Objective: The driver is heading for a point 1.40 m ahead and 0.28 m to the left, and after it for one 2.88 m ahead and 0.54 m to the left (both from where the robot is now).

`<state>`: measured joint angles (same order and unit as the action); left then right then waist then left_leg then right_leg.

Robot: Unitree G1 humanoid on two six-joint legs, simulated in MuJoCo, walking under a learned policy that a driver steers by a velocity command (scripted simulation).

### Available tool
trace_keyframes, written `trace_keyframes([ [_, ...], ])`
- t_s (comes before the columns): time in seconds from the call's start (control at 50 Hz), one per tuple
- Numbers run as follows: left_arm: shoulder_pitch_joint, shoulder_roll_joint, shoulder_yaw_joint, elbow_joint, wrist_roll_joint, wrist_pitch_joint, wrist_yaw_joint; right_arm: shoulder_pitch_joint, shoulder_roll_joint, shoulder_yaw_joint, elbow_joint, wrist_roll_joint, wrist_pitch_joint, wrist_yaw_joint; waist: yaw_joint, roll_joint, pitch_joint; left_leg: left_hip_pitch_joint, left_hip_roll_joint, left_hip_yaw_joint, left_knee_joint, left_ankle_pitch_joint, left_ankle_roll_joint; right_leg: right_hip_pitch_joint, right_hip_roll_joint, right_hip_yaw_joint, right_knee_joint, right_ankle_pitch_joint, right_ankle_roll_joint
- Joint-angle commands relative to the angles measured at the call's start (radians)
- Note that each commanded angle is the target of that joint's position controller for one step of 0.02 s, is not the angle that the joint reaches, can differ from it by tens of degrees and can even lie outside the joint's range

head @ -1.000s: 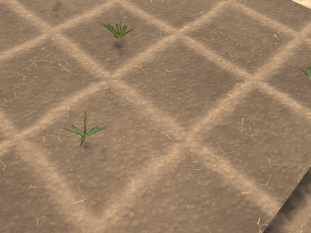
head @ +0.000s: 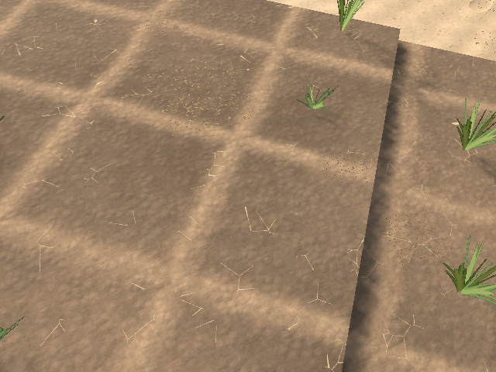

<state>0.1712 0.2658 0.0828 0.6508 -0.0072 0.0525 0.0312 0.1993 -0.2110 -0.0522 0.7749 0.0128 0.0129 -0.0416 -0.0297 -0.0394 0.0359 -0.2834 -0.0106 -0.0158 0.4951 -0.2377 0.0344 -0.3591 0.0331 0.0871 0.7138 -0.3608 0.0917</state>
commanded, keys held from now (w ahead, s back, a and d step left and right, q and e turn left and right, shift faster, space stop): q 0.44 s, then w+q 0.22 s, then w+e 0.34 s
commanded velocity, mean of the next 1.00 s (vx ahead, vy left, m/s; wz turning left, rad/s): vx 0.17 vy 0.00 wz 0.28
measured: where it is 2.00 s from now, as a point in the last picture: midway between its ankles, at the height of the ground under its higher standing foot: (197, 298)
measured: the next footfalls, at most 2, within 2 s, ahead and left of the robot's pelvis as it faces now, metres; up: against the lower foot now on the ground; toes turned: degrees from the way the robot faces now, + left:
right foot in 0.06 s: +0.05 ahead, -0.12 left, +0.00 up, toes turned +6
left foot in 0.42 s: +0.05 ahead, +0.14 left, +0.00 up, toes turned +15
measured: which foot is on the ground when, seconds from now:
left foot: down 0.00-0.14, up 0.16-0.40, down 0.42-0.98, up 1.00-1.00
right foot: up 0.00-0.04, down 0.06-0.42, up 0.44-0.94, down 0.96-1.00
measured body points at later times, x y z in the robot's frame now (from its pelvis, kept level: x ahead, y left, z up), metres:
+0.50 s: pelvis +0.01 +0.04 -0.02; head +0.04 +0.07 +0.43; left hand +0.11 +0.35 -0.12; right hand +0.22 -0.20 -0.10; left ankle +0.01 +0.13 -0.74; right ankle -0.01 -0.12 -0.69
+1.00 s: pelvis +0.17 +0.05 -0.01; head +0.19 +0.05 +0.44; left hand +0.26 +0.36 -0.08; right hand +0.34 -0.19 -0.13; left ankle +0.02 +0.13 -0.71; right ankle +0.24 -0.02 -0.74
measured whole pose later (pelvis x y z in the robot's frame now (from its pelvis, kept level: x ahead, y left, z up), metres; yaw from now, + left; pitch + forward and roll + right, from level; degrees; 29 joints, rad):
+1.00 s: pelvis +0.17 +0.05 -0.01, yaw +19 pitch +2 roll +0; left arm 0.16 0.29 0.05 0.65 -0.02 -0.09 -0.04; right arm 0.32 -0.31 -0.05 0.73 0.01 -0.07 0.01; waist -0.04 0.03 -0.01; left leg -0.19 -0.03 -0.06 0.72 -0.42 0.02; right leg -0.37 0.04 -0.03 0.55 -0.21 -0.07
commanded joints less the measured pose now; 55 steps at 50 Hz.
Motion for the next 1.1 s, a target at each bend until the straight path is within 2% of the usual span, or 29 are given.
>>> trace_keyframes([
  [0.02, -0.063, 0.055, 0.013, -0.084, -0.014, -0.028, -0.008, -0.008, -0.220, -0.057, -0.059, 0.015, 0.005, -0.010, -0.014, 0.219, -0.038, 0.106, 0.164, -0.279, -0.096, 0.084, 0.198, 0.023, 0.029, -0.070, -0.290, 0.021, -0.013],
  [0.06, 0.003, 0.052, 0.020, -0.053, -0.011, -0.036, -0.012, -0.018, -0.209, -0.053, -0.069, 0.024, 0.003, -0.010, 0.023, 0.191, -0.060, 0.007, 0.133, -0.295, -0.027, 0.141, 0.177, 0.184, 0.052, -0.096, -0.430, 0.198, -0.060],
  [0.08, 0.014, 0.117, 0.036, -0.044, 0.007, -0.042, -0.014, 0.000, -0.193, -0.053, -0.076, 0.029, -0.006, -0.011, 0.009, 0.101, -0.131, -0.077, 0.086, -0.252, -0.033, 0.127, 0.124, 0.298, 0.008, -0.044, -0.301, 0.226, -0.084],
  [0.12, 0.050, 0.071, 0.040, -0.039, 0.030, -0.046, -0.007, -0.084, -0.176, -0.049, -0.095, 0.030, -0.023, 0.000, 0.079, -0.041, -0.165, -0.204, 0.027, -0.159, 0.115, 0.074, 0.039, 0.397, -0.072, 0.015, -0.267, 0.214, -0.130],
  [0.16, 0.025, 0.102, 0.048, -0.056, 0.027, -0.050, 0.006, -0.085, -0.158, -0.051, -0.107, 0.028, -0.016, 0.012, 0.065, -0.133, -0.119, -0.286, -0.021, -0.061, 0.285, -0.054, -0.004, 0.366, -0.265, 0.204, -0.351, 0.283, -0.237],
  [0.18, -0.012, 0.102, 0.046, -0.072, 0.025, -0.059, 0.015, -0.086, -0.166, -0.058, -0.110, 0.023, -0.007, 0.016, 0.059, -0.171, -0.082, -0.324, -0.002, -0.043, 0.465, -0.289, -0.019, 0.317, -0.391, 0.304, -0.401, 0.387, -0.317],
  [0.2, -0.018, 0.091, 0.038, -0.081, 0.029, -0.072, 0.021, -0.097, -0.184, -0.069, -0.115, 0.024, 0.004, 0.015, 0.063, -0.108, -0.049, -0.356, 0.025, -0.075, 0.644, -0.373, -0.031, 0.270, -0.444, 0.324, -0.436, 0.455, -0.363],
  [0.24, -0.105, 0.085, 0.033, -0.088, 0.004, -0.083, 0.013, -0.032, -0.164, -0.066, -0.099, 0.019, 0.028, 0.015, 0.005, -0.035, -0.021, -0.372, 0.056, -0.070, 0.656, -0.286, -0.056, 0.248, -0.358, 0.160, -0.412, 0.468, -0.300],
  [0.32, -0.112, 0.121, 0.048, -0.063, -0.005, -0.069, 0.003, -0.071, -0.117, -0.041, -0.137, 0.011, 0.040, 0.049, 0.023, -0.097, -0.058, -0.224, 0.070, 0.027, 0.405, -0.187, -0.077, 0.226, -0.270, -0.027, -0.372, 0.507, -0.261],
  [0.36, -0.111, 0.151, 0.058, -0.055, -0.018, -0.066, -0.004, -0.058, -0.137, -0.045, -0.149, 0.012, 0.042, 0.068, 0.016, -0.118, -0.091, -0.115, 0.054, 0.063, 0.260, -0.139, -0.064, 0.224, -0.278, -0.052, -0.334, 0.520, -0.255],
  [0.4, -0.119, 0.136, 0.054, -0.049, -0.033, -0.073, -0.010, 0.036, -0.169, -0.067, -0.121, 0.008, 0.046, 0.074, -0.034, -0.070, -0.127, 0.061, -0.006, 0.115, 0.059, 0.047, -0.024, 0.183, -0.241, -0.116, -0.195, 0.468, -0.212],
  [0.42, -0.077, 0.088, 0.043, -0.039, -0.025, -0.078, -0.015, 0.093, -0.210, -0.086, -0.104, 0.001, 0.043, 0.065, -0.046, 0.049, -0.132, 0.193, -0.026, 0.064, -0.034, 0.156, 0.019, 0.084, -0.162, -0.186, -0.005, 0.353, -0.159],
  [0.44, -0.096, 0.016, 0.020, -0.080, 0.026, -0.070, -0.017, 0.127, -0.318, -0.104, -0.127, -0.001, 0.035, 0.046, -0.023, 0.342, -0.112, 0.333, 0.218, -0.330, -0.071, 0.557, 0.154, -0.227, -0.030, -0.208, 0.375, -0.257, -0.058],
  [0.46, -0.058, 0.050, 0.024, -0.087, 0.013, -0.062, -0.014, 0.103, -0.335, -0.096, -0.163, -0.035, 0.010, 0.052, -0.021, 0.302, -0.213, 0.232, 0.363, -0.523, -0.144, 0.389, 0.350, -0.273, 0.003, -0.034, 0.517, -0.308, -0.043],
  [0.48, -0.073, 0.114, 0.037, -0.087, -0.014, -0.062, -0.018, 0.058, -0.286, -0.086, -0.177, -0.019, -0.012, 0.056, -0.020, 0.208, -0.165, 0.193, 0.323, -0.531, -0.207, -0.024, 0.342, -0.310, -0.028, -0.011, 0.523, -0.230, -0.053],
  [0.5, -0.087, 0.138, 0.045, -0.088, -0.016, -0.067, -0.024, 0.034, -0.243, -0.073, -0.168, 0.006, -0.022, 0.055, -0.006, 0.176, -0.107, 0.175, 0.271, -0.504, -0.244, -0.340, 0.279, -0.345, -0.060, -0.015, 0.457, -0.145, -0.068],
  [0.52, -0.107, 0.134, 0.046, -0.083, -0.007, -0.071, -0.020, 0.018, -0.236, -0.066, -0.166, 0.010, -0.024, 0.049, -0.005, 0.163, -0.081, 0.169, 0.255, -0.514, -0.263, -0.424, 0.243, -0.356, -0.070, -0.029, 0.413, -0.107, -0.070],
  [0.58, -0.152, 0.101, 0.031, -0.098, 0.000, -0.094, -0.029, 0.034, -0.225, -0.055, -0.171, -0.006, -0.031, 0.016, -0.013, 0.157, -0.066, 0.147, 0.213, -0.460, -0.288, -0.327, 0.220, -0.306, -0.057, -0.033, 0.286, -0.010, -0.070],
  [0.66, -0.153, 0.082, 0.021, -0.079, 0.004, -0.129, -0.040, 0.064, -0.230, -0.056, -0.167, 0.004, -0.048, 0.006, -0.017, 0.132, -0.069, 0.161, 0.186, -0.419, -0.279, -0.211, 0.218, -0.260, -0.033, -0.031, 0.095, 0.089, -0.067],
  [0.84, -0.193, 0.092, -0.006, -0.088, -0.022, -0.152, -0.064, 0.142, -0.243, -0.044, -0.111, -0.001, -0.079, 0.051, -0.079, 0.150, 0.018, 0.159, 0.235, -0.337, -0.285, -0.152, 0.213, -0.183, -0.067, -0.086, -0.122, 0.154, -0.123],
  [0.9, -0.147, 0.096, -0.010, -0.084, -0.019, -0.155, -0.072, 0.128, -0.247, -0.042, -0.099, 0.005, -0.081, 0.059, -0.041, 0.136, 0.018, 0.153, 0.230, -0.272, -0.244, -0.042, 0.190, -0.083, -0.048, -0.122, -0.195, 0.176, -0.162],
  [0.94, -0.003, 0.130, 0.008, -0.047, -0.014, -0.152, -0.064, 0.099, -0.233, -0.034, -0.102, 0.002, -0.084, 0.056, 0.040, 0.122, -0.060, 0.098, 0.180, -0.182, -0.097, 0.234, 0.143, 0.144, -0.008, -0.132, -0.218, 0.195, -0.196],
  [0.96, 0.147, 0.185, 0.028, -0.021, -0.016, -0.152, -0.056, 0.065, -0.195, -0.020, -0.119, -0.007, -0.090, 0.051, 0.110, 0.043, -0.143, 0.007, 0.110, -0.079, 0.150, 0.323, 0.089, 0.329, -0.098, 0.012, -0.254, 0.174, -0.247],
  [0.98, 0.249, 0.306, 0.055, -0.019, -0.009, -0.150, -0.057, 0.075, -0.162, -0.005, -0.173, -0.017, -0.111, 0.044, 0.115, -0.204, -0.211, -0.327, -0.029, 0.034, 0.506, 0.098, -0.010, 0.581, -0.303, 0.455, -0.366, 0.043, -0.399],
  [1.0, 0.284, 0.247, 0.041, -0.009, -0.018, -0.151, -0.065, 0.049, -0.196, -0.010, -0.182, -0.009, -0.130, 0.043, 0.131, -0.223, -0.209, -0.528, -0.051, -0.062, 0.662, -0.265, -0.028, 0.652, -0.369, 0.687, -0.468, -0.096, -0.454],
  [1.02, 0.242, 0.195, 0.023, -0.018, -0.013, -0.150, -0.062, 0.022, -0.233, -0.019, -0.185, 0.016, -0.142, 0.054, 0.118, -0.136, -0.118, -0.614, 0.009, -0.092, 0.733, -0.222, -0.016, 0.601, -0.367, 0.608, -0.471, -0.137, -0.432],
  [1.04, 0.214, 0.170, 0.015, -0.033, -0.002, -0.146, -0.060, -0.009, -0.217, -0.012, -0.182, 0.013, -0.148, 0.060, 0.110, -0.054, -0.078, -0.609, 0.042, -0.085, 0.725, -0.147, -0.006, 0.531, -0.323, 0.509, -0.472, -0.088, -0.405],
  [1.06, 0.184, 0.160, 0.010, -0.040, 0.001, -0.139, -0.059, -0.031, -0.206, -0.010, -0.187, -0.008, -0.153, 0.063, 0.091, 0.006, -0.034, -0.595, 0.065, -0.076, 0.663, -0.084, -0.009, 0.450, -0.289, 0.439, -0.488, -0.001, -0.387],
  [1.1, 0.138, 0.147, -0.002, -0.050, 0.004, -0.134, -0.052, -0.035, -0.199, -0.015, -0.185, -0.033, -0.148, 0.065, 0.049, -0.014, -0.016, -0.497, 0.086, -0.062, 0.550, -0.010, -0.031, 0.325, -0.227, 0.339, -0.520, 0.169, -0.363],
])
Over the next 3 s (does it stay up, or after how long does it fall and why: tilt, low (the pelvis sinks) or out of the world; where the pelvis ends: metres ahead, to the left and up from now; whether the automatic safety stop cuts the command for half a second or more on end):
stays up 1.25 0.22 -0.01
